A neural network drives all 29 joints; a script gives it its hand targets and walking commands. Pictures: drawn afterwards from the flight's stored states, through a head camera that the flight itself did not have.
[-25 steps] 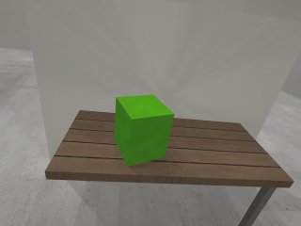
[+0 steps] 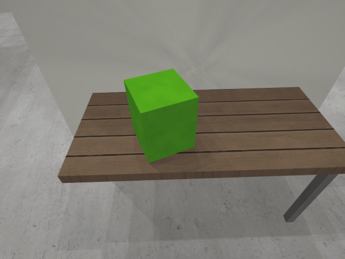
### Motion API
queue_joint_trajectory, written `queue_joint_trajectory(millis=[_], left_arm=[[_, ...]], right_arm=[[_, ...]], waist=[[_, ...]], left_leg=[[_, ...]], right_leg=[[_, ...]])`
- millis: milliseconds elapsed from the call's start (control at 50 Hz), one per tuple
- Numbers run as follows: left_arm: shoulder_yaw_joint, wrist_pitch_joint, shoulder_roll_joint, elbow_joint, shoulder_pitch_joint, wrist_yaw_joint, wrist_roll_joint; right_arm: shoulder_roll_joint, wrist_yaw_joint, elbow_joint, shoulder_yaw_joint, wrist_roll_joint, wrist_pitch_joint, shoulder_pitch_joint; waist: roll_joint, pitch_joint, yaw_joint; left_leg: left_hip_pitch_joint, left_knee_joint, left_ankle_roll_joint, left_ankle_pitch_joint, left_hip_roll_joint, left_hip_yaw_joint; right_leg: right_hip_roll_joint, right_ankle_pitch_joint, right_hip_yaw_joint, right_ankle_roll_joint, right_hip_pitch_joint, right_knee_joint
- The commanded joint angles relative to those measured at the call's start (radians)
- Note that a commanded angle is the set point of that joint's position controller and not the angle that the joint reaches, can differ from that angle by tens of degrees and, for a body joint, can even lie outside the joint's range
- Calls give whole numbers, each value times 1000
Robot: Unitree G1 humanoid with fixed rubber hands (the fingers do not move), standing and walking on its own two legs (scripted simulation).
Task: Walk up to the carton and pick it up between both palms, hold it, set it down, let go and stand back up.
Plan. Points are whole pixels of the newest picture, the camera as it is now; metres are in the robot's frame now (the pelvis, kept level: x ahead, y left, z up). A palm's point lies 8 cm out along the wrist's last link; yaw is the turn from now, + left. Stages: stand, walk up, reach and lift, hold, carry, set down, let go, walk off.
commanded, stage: stand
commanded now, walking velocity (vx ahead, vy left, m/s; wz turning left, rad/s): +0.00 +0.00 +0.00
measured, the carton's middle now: (160, 115) +0.66 +0.09 -0.06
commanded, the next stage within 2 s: none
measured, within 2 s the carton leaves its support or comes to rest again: neither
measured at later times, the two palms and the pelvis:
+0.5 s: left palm out of the picture +0.15 +0.26 -0.16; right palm out of the picture +0.10 -0.21 -0.15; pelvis +0.12 +0.02 -0.02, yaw -3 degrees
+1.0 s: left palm (101, 233) +0.25 +0.24 -0.17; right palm (283, 218) +0.30 -0.28 -0.11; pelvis +0.23 -0.02 -0.02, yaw +1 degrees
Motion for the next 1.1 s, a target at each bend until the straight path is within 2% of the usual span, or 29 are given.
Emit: queue_joint_trajectory(millis=[0,60,140,180,200,220,240,280,340,420,500,540,560,580,600,620,640,680,740,760,800,840,860,880,900,940,1020,1060,1080], left_arm=[[23,-25,147,20,81,10,12],[28,-29,168,39,78,9,14],[34,-17,186,30,1,1,11],[25,-7,183,15,-79,-10,4],[11,-1,132,15,-52,-22,-2],[-8,2,49,-4,42,-35,-4],[4,18,61,7,93,-35,-5],[-2,28,80,1,120,-39,13],[10,9,123,-48,56,-42,27],[-9,5,91,-116,15,-49,6],[3,8,98,-129,42,-67,-9],[22,-5,118,-95,164,-67,-16],[40,-10,161,-87,189,-59,-11],[43,-11,224,-124,141,-48,-9],[53,-6,300,-159,91,-38,-27],[67,3,299,-165,13,-30,-24],[66,7,275,-162,-25,-26,-15],[46,1,263,-172,-54,-12,-4],[41,-2,238,-183,-92,-6,8],[34,-3,239,-181,-119,-2,5],[26,-4,235,-184,-87,3,6],[16,9,227,-196,-143,-7,-6],[-3,7,161,-224,-139,-14,-21],[-20,6,92,-236,-103,-16,-36],[0,20,135,-220,-98,-14,-31],[3,19,163,-235,-104,-15,-24],[1,-6,158,-229,-85,-27,-10],[19,-19,186,-205,-24,-39,-8],[30,-23,233,-205,-14,-40,-8]], right_arm=[[-70,12,-100,-19,-4,-24,54],[-66,17,-132,-27,5,-25,7],[-56,11,-166,-34,11,-40,12],[-81,-1,-135,-50,6,-57,149],[-109,-10,-111,-57,-6,-60,181],[-163,-15,-101,-68,-32,-63,197],[-194,-25,-115,-70,-12,-46,103],[-195,-43,-134,-74,11,-46,6],[-161,-48,-108,-40,3,-67,35],[-161,-47,-99,-35,0,-75,-26],[-181,-35,-121,-27,9,-70,-154],[-164,-24,-141,-14,20,-66,-186],[-131,-19,-155,-3,30,-65,-153],[-83,-13,-165,7,43,-62,-111],[-73,-11,-162,5,49,-49,-90],[-92,-12,-160,0,31,-32,-95],[-109,-9,-152,-3,14,-21,-96],[-126,-7,-151,-1,11,-28,-109],[-114,0,-136,-13,11,-27,-29],[-103,-1,-160,-14,18,-29,-74],[-105,2,-179,-19,25,-49,-63],[-111,10,-174,-29,29,-67,22],[-134,10,-174,-38,13,-75,27],[-188,7,-198,-55,12,-71,-86],[-219,2,-221,-79,12,-57,-126],[-210,-2,-253,-73,17,-51,-196],[-189,-21,-238,-35,19,-42,-203],[-204,-16,-246,-38,25,-37,-207],[-182,-14,-264,-34,31,-38,-190]], waist=[[-132,169,3],[-103,176,5],[-182,154,-37],[-46,92,-123],[85,107,-126],[250,86,-99],[217,137,-59],[196,198,-39],[184,157,-65],[112,127,-30],[39,121,28],[-87,81,88],[-191,56,87],[-332,64,61],[-341,55,60],[-307,116,53],[-302,174,48],[-226,157,45],[-180,44,6],[-216,28,2],[-119,-70,-10],[-33,-115,-72],[76,-150,-80],[187,-105,-25],[165,-65,-49],[218,6,-31],[170,9,-9],[84,-30,19],[0,-77,10]], left_leg=[[-276,35,-10,43,62,-36],[-230,-76,-14,68,70,-30],[28,-274,6,122,92,-12],[322,-422,12,280,79,0],[374,-465,9,274,98,-65],[381,-632,61,-109,259,-380],[158,-821,123,-481,357,-571],[65,-840,252,-389,379,-614],[148,-759,258,-128,360,-479],[164,-666,254,193,365,-332],[-88,-616,184,105,285,-140],[-230,-484,110,-32,197,-41],[-275,-390,69,-109,142,12],[-229,-228,16,-132,50,82],[-125,-82,-10,-119,14,61],[-86,12,-6,-103,43,6],[-129,49,-4,-119,55,-12],[-194,51,-14,-86,68,-48],[-75,-4,-4,-131,84,-43],[-63,-100,-6,-84,89,-42],[27,-320,7,-32,77,-34],[233,-551,37,213,65,-34],[304,-621,74,247,169,-212],[325,-656,129,272,294,-417],[233,-672,218,168,342,-439],[189,-624,265,405,336,-383],[274,-485,192,800,296,-226],[200,-360,89,768,196,-77],[121,-296,37,645,145,-20]], right_leg=[[-290,-486,446,-137,51,-396],[-276,-418,387,-141,11,-369],[-236,-302,233,-112,-145,-275],[-173,-259,150,-62,-316,-84],[-111,-302,98,-18,-411,57],[-14,-383,14,32,-509,289],[5,-291,46,55,-439,416],[-37,-251,65,64,-399,446],[-92,-226,117,66,-459,450],[-109,-156,135,72,-426,368],[-80,38,89,54,-109,227],[-32,163,64,49,128,130],[-57,125,112,38,193,66],[-212,-87,354,-25,86,-130],[-351,-351,567,-143,-76,-336],[-376,-490,613,-210,-171,-382],[-361,-499,597,-222,-164,-394],[-368,-184,546,-236,-62,-343],[-336,-189,402,-216,-35,-278],[-316,-19,354,-207,1,-220],[-262,222,238,-160,78,-93],[-202,110,140,-76,-41,23],[-130,63,59,-20,-114,189],[-32,-135,17,31,-279,263],[-6,-352,51,34,-270,324],[-42,-332,100,42,-286,349],[-74,-42,118,47,-244,122],[-56,284,110,26,-49,-51],[-120,514,195,-4,54,-38]])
